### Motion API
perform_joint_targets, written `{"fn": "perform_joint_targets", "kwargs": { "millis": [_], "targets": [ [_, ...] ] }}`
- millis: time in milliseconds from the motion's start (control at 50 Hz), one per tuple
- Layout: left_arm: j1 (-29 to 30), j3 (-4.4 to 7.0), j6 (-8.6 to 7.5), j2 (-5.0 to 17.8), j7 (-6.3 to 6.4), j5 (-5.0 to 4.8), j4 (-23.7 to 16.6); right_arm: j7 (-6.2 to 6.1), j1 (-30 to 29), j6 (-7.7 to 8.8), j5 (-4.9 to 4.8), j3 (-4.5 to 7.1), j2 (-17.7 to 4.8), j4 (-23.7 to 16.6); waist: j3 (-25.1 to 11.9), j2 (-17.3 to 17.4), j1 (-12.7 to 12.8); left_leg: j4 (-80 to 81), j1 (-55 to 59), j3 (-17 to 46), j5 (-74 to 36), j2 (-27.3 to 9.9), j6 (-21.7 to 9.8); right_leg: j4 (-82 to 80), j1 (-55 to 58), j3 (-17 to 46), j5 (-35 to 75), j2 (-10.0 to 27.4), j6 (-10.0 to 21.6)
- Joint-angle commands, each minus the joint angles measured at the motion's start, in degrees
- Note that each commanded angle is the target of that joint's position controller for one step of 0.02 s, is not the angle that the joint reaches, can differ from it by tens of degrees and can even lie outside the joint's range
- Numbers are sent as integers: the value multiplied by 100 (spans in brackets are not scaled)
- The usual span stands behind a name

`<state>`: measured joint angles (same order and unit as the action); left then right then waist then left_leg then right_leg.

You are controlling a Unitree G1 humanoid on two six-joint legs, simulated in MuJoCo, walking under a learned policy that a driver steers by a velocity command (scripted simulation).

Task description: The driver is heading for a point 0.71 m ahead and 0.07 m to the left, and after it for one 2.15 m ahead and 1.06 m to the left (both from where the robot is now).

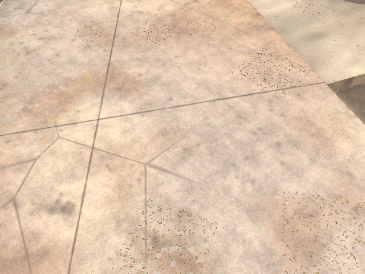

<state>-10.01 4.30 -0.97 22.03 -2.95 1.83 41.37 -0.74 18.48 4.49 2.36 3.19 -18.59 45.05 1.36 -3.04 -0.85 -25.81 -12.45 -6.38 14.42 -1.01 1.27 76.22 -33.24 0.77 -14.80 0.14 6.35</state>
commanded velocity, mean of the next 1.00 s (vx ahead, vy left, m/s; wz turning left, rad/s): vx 1.00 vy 0.00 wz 0.16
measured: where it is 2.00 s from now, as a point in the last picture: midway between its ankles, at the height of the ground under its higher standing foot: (133, 56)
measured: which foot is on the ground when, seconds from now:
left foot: down 0.00-0.28, up 0.30-0.70, down 0.72-1.00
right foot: up 0.00-0.26, down 0.28-0.70, up 0.72-1.00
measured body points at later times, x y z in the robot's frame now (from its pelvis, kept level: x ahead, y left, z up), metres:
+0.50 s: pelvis +0.45 -0.06 +0.00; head +0.46 -0.06 +0.45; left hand +0.53 +0.21 -0.13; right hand +0.49 -0.33 -0.12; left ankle +0.53 +0.09 -0.64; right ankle +0.38 -0.08 -0.74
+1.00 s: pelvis +0.92 -0.08 +0.00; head +0.94 -0.08 +0.45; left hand +1.14 +0.16 -0.04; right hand +0.94 -0.37 -0.13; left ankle +0.82 -0.05 -0.73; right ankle +1.13 -0.25 -0.67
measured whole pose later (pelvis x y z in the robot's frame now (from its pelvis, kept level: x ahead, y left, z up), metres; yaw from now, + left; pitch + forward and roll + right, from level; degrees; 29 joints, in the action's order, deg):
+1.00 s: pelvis +0.92 -0.08 +0.00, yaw +13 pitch +2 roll +1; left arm 0.3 -3.1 -4.2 13.3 -1.2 2.7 32.9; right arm 0.8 27.4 3.0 0.0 4.0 -17.4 50.0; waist 0.8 0.0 -5.0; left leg -19.8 -3.4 8.0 16.5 11.3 -9.0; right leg 47.1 -41.2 6.3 -5.1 8.3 -3.2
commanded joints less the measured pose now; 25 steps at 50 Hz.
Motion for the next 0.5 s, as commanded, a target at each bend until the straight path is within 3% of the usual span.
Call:
{"fn": "perform_joint_targets", "kwargs": {
  "millis": [20,60,100,140,160,200,220,240,260,280,300,320,340,360,380,400,440,460,500],
  "targets": [
    [442,-238,80,-364,-157,33,-767,116,306,225,-107,-32,-63,-3,60,771,87,1566,717,1083,-743,-1485,-427,-11,-1344,301,516,596,-48],
    [779,-273,98,-304,-181,-3,-962,128,164,300,-72,-22,-155,23,250,738,204,1802,473,363,-1300,-1352,-375,-505,-1273,152,1062,583,-74],
    [1230,-295,107,-222,-231,-22,-1107,99,317,333,-53,-11,-262,139,555,581,143,1997,553,-216,-1927,-1192,-303,-1382,-1227,-214,1403,502,-16],
    [1721,-372,73,-328,-312,19,-1205,62,715,317,-42,0,-360,303,819,396,-28,2104,739,-650,-2729,-1091,-194,-2386,-916,-661,1499,342,149],
    [1825,-413,39,-406,-329,20,-1206,40,887,296,-21,-2,-427,379,839,422,-53,2056,845,-801,-3709,-1081,-151,-2812,-548,-889,1436,157,272],
    [1609,-411,-7,-350,-270,43,-1038,-40,1083,223,-24,32,-730,439,521,759,134,1519,1325,-894,-6443,-1223,-181,-3202,263,-1155,1163,-348,463],
    [1201,-364,-34,-215,-208,60,-872,-86,1084,151,-29,65,-929,450,218,935,398,880,1555,-874,-7406,-1343,-209,-3329,769,-1137,850,-567,548],
    [396,-278,-65,-25,-133,76,-604,-114,962,64,-24,97,-1116,423,-209,1052,830,-187,1534,-834,-7898,-1468,-300,-3430,1639,-1007,496,-737,656],
    [-771,-143,-91,222,-42,67,-196,-120,735,-1,-18,102,-1190,335,-687,1134,1329,-1531,1180,-742,-7676,-1523,-455,-3808,2867,-693,338,-758,821],
    [-1579,41,-78,531,84,112,110,-93,572,-30,-31,98,-1121,286,-977,941,1687,-3449,88,-773,-5785,-1216,-502,-4348,4307,-63,132,-426,945],
    [-1051,177,-25,1075,208,135,13,34,960,13,-110,-63,-205,-39,-1406,-880,656,-5858,-2122,-625,1180,-214,-280,-4390,5796,2371,78,1290,1085],
    [-1266,212,-13,1147,245,112,-194,6,914,61,-333,-61,-463,-354,-2562,-448,841,-6907,-2955,715,1184,44,-421,-5249,6325,4212,-86,2124,1667],
    [-1266,200,-71,819,302,77,-13,-10,230,106,-366,-34,-565,-379,-1715,337,911,-6688,-3329,1017,583,-157,-489,-5664,5600,3542,-124,1914,1431],
    [-1108,130,-174,520,332,60,190,22,226,111,-364,-85,-391,-330,-600,572,586,-6126,-3265,968,369,-357,-509,-5958,4331,2825,142,1787,1261],
    [-849,59,-306,246,329,95,249,63,156,42,-262,-102,-273,-237,-199,896,314,-5609,-2936,1103,272,-577,-518,-6123,3471,2331,278,1554,1029],
    [-665,-8,-406,67,357,94,263,123,427,-91,-179,-122,-157,-69,13,856,42,-5351,-2538,1176,177,-655,-481,-6323,2853,1822,425,1393,881],
    [-686,-112,-571,-240,318,-18,415,248,558,-304,-112,-109,-22,81,208,501,-180,-4847,-2260,1224,64,-779,-425,-6691,2251,1113,620,1137,571],
    [-741,-114,-645,-246,281,-74,495,288,282,-351,-115,-107,26,12,398,401,-164,-4585,-2456,1166,-160,-809,-417,-6852,2166,731,994,1034,416],
    [-897,-119,-737,-236,205,-88,583,331,-368,-363,-176,-134,123,-219,626,206,-29,-3908,-2717,908,-884,-724,-467,-7069,2130,-94,2128,744,56]
  ]
}}
Velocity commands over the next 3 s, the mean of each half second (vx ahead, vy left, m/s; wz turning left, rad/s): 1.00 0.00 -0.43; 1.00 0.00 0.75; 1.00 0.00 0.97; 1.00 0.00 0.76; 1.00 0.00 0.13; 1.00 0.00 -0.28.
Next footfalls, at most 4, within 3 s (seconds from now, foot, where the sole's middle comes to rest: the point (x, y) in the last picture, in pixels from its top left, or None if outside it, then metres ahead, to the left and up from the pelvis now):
0.28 right None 0.42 -0.09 -0.77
0.72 left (197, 179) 0.86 -0.05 -0.77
1.14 right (221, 107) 1.29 -0.19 -0.77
1.58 left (147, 76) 1.52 0.19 -0.77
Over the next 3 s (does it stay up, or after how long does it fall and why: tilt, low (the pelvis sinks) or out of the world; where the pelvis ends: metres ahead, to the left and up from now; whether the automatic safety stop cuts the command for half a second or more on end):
stays up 2.15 1.15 0.00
